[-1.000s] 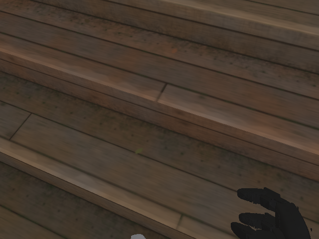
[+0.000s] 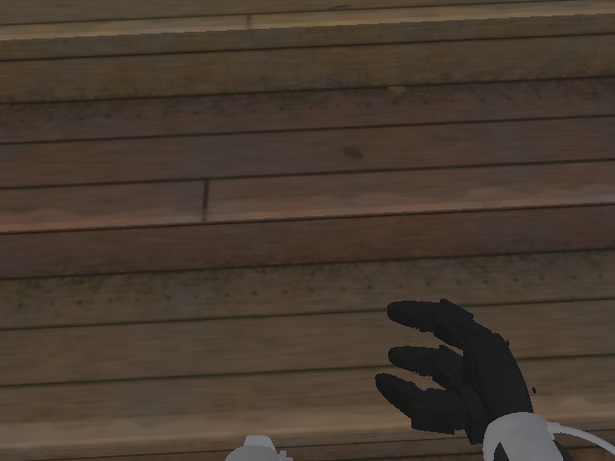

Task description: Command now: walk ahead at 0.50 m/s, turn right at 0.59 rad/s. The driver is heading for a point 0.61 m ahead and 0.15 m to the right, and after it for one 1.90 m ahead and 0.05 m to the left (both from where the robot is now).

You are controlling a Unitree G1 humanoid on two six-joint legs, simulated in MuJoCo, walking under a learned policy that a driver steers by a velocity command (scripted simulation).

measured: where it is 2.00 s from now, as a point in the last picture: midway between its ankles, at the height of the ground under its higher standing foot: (507, 26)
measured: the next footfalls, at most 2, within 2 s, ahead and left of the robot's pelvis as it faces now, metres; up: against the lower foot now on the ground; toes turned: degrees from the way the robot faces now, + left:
right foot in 0.58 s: +0.51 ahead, -0.23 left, +0.30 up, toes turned -26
left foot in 1.36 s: +0.88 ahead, -0.07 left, +0.45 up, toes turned -8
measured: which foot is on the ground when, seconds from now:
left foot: down 0.00-0.62, up 0.64-1.00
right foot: down 0.00-0.00, up 0.02-0.56, down 0.58-1.00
